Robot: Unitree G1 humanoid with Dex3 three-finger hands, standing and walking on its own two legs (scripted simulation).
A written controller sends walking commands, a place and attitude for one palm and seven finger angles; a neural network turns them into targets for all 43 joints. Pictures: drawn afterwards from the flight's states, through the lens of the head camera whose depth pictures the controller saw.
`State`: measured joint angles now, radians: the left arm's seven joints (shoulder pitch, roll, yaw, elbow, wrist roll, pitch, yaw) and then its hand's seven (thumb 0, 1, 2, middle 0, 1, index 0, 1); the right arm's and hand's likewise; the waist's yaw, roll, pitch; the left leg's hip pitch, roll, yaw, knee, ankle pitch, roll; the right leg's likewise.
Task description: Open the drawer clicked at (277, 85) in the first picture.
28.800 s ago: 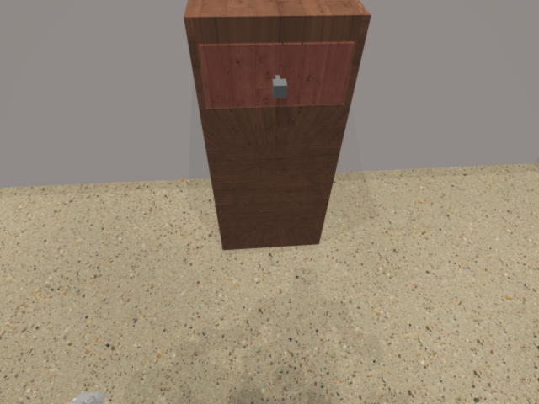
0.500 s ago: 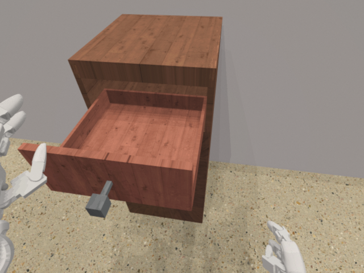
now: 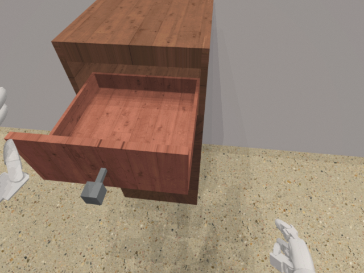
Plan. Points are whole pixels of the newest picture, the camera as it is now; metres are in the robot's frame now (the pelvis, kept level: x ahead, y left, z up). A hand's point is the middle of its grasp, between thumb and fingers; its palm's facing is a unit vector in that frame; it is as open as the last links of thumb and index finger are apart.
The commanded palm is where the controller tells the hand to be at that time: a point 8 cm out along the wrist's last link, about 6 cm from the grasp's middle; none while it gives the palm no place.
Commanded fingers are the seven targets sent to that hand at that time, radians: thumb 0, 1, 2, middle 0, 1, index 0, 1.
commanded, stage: step back with the hand held close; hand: left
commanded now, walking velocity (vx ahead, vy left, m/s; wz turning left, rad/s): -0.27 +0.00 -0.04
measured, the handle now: (97, 185) +0.28 +0.21 +0.04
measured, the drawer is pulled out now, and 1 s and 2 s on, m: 0.30 0.30 0.30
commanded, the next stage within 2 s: stop stepping back and stand still in 1.06 s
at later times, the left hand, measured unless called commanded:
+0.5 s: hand out of the picture +0.14 +0.25 +0.23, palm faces +0.46 -0.76 -0.45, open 7.4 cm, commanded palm +0.07 +0.30 +0.23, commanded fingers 0.00 0.90 0.90 -0.20 -0.30 -0.20 -0.30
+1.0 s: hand out of the picture +0.07 +0.26 +0.24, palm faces +0.52 -0.74 -0.42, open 7.4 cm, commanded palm +0.00 +0.29 +0.23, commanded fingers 0.00 0.90 0.90 -0.20 -0.30 -0.20 -0.30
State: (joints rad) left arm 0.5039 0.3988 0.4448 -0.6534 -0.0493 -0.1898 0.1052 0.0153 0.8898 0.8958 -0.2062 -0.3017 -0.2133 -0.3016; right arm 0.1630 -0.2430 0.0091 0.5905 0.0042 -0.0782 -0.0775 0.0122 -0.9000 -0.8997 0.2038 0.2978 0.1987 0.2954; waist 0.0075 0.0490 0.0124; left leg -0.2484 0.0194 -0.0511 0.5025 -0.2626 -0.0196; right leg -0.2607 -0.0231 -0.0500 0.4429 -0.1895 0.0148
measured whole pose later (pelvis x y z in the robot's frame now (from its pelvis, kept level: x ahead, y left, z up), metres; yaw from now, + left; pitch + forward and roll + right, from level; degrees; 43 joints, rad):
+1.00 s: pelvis -0.12 +0.01 -0.01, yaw +1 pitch +1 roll -3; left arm 0.45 0.46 0.55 -0.71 -0.04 -0.28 0.17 0.01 0.89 0.90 -0.21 -0.30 -0.22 -0.30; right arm 0.19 -0.18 -0.02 0.63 -0.02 -0.15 -0.06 0.01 -0.90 -0.90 0.20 0.30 0.20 0.30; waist 0.01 0.00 0.01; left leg -0.49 0.04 -0.04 0.58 -0.13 0.01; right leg -0.43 0.07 0.01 0.92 -0.49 0.00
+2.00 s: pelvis -0.23 +0.01 +0.00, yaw +1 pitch +1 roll +0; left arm 0.53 0.41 0.46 -0.65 -0.04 -0.25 0.15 0.02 0.89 0.90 -0.21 -0.30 -0.21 -0.30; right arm 0.24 -0.19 0.03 0.63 0.00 -0.15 -0.06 0.01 -0.90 -0.90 0.20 0.30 0.20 0.30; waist -0.02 -0.01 -0.02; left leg -0.29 0.03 0.08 0.51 -0.22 0.01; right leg -0.23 0.00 -0.07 0.49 -0.27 -0.02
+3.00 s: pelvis -0.24 +0.01 +0.01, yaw +3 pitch -2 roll +0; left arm 0.16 0.27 0.02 1.10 0.01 0.00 0.02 0.01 0.91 0.90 -0.20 -0.30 -0.20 -0.30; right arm 0.18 -0.22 -0.01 1.12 -0.01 0.01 -0.01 0.00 -0.90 -0.90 0.20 0.30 0.20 0.30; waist -0.01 0.03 0.04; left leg -0.20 0.01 0.06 0.38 -0.14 0.01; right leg -0.14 0.00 -0.07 0.39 -0.21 -0.02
